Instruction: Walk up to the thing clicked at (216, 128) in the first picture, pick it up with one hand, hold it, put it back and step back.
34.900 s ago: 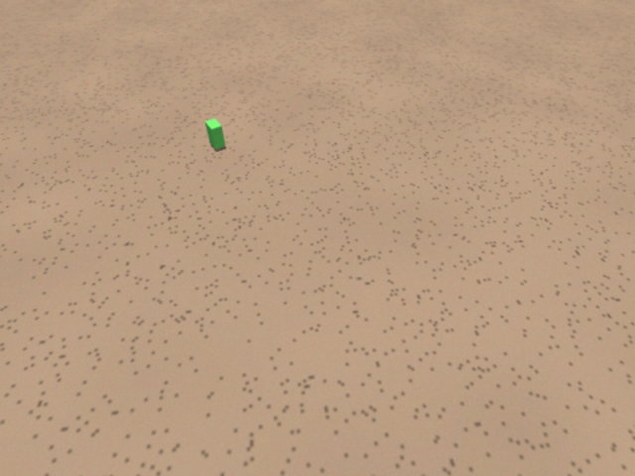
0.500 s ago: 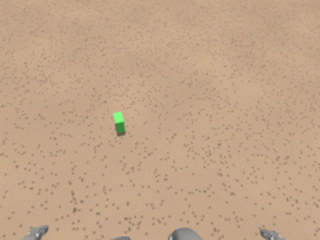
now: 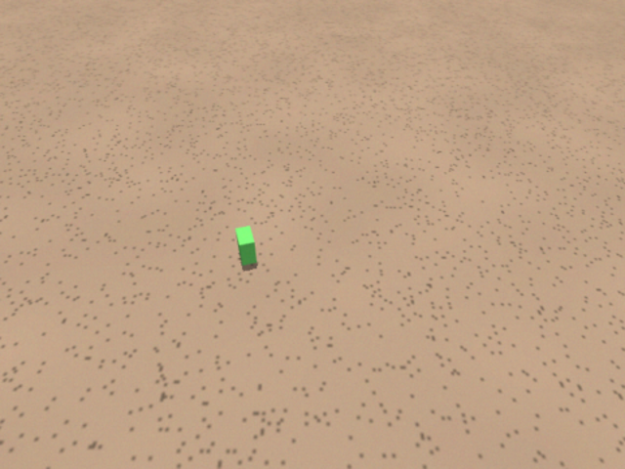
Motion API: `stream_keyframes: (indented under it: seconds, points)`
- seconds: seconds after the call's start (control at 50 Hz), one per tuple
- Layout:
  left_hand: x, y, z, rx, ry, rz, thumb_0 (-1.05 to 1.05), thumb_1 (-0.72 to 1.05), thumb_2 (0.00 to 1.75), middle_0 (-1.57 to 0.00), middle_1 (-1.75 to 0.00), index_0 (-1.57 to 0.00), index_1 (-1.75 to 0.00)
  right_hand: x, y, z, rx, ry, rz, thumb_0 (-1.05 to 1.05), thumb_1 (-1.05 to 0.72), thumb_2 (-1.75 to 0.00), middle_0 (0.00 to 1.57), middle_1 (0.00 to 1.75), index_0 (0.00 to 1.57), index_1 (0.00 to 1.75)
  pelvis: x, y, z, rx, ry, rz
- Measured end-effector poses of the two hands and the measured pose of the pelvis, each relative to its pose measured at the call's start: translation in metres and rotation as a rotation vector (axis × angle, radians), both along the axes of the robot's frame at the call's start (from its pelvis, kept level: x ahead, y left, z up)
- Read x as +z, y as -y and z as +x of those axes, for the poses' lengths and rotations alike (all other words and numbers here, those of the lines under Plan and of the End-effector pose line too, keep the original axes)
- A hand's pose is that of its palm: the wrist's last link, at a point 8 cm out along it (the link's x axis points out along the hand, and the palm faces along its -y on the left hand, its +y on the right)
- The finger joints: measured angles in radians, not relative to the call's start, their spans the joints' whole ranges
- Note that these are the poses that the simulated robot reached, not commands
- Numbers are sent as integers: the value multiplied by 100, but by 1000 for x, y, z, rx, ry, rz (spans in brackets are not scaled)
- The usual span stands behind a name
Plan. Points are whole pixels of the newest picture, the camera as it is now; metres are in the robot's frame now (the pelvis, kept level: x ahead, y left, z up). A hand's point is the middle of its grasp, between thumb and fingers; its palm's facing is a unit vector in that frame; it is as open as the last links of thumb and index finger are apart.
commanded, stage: step back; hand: left
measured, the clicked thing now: (246, 245) +1.05 +0.24 -0.70
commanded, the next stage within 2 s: stand in 0.78 s
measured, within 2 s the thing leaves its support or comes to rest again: neither
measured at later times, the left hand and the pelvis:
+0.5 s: hand out of the picture +0.09 +0.25 -0.15, palm faces +0.04 -0.94 -0.33, open 7.4 cm; pelvis +0.03 -0.01 +0.01, yaw +1 degrees
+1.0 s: hand out of the picture +0.13 +0.23 -0.13, palm faces +0.02 -0.94 -0.34, open 7.4 cm; pelvis +0.04 -0.02 +0.02, yaw +2 degrees
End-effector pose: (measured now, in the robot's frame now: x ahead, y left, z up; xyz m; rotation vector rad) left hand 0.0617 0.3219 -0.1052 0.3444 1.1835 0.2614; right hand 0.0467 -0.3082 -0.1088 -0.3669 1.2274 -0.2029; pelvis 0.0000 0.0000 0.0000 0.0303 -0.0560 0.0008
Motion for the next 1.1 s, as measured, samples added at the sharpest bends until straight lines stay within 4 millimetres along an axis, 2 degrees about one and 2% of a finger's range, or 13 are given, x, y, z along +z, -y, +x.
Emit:
stream_keyframes:
  seconds: [0.06, 0.12, 0.2, 0.3, 0.38, 0.46, 0.66, 0.8, 0.94, 1.1]
  points:
    - [1, 5, -3, -10, -3, -16, 1, 90, 90, -21, -30, -20, -30, 4, -1, -8, -7, 16, 14, 1, -90, -90, 21, 30, 20, 30, 4, 5, -4, -8, 1, -10]
    - [1, 12, -6, -10, -4, -17, 1, 90, 90, -21, -30, -20, -30, 1, 5, -7, -15, 27, 24, 1, -90, -90, 21, 30, 21, 30, 3, 11, -5, -13, 4, -28]
    - [3, 24, -12, 0, 7, -25, 1, 90, 90, -21, -30, -20, -30, 1, 11, 1, -12, 29, 26, 1, -90, -90, 21, 30, 20, 30, 5, 17, -4, -2, -3, -38]
    - [2, 26, -11, 25, 13, -45, 1, 90, 90, -21, -30, -21, -30, 4, 13, 16, 19, 33, 7, 1, -90, -90, 21, 30, 20, 30, 6, 9, 2, 21, -11, -37]
    - [-5, 21, -1, 32, -3, -64, 1, 90, 90, -21, -30, -21, -30, 6, 7, 25, 17, 33, -8, 0, -90, -90, 21, 30, 20, 30, 5, 3, 11, 20, -11, -23]
    - [-6, 22, 14, 30, -9, -73, 1, 90, 90, -21, -30, -20, -30, 10, -1, 38, 22, 29, 5, 0, -90, -90, 21, 30, 20, 30, 9, 5, 21, 16, -18, -31]
    - [5, 28, 55, 11, 34, -50, 1, 90, 90, -21, -30, -20, -30, 9, -8, 91, 40, 85, 40, 0, -90, -90, 21, 30, 20, 30, 13, 12, 36, 27, -26, -35]
    - [12, 30, 71, 10, 61, -36, 1, 90, 90, -21, -30, -20, -30, 10, -7, 114, 51, 115, 49, 0, -90, -90, 21, 30, 20, 30, 14, 15, 42, 32, -23, -32]
    - [13, 40, 67, 3, 18, -52, 1, 90, 90, -21, -30, -20, -30, 15, -4, 114, 39, 104, 57, 0, -90, -90, 21, 30, 20, 30, 21, 17, 41, 26, -20, -30]
    - [11, 48, 53, -2, -11, -69, 1, 90, 90, -21, -30, -20, -30, 16, 1, 91, 21, 62, 51, 0, -90, -90, 21, 30, 20, 30, 25, 19, 33, 23, -13, -29]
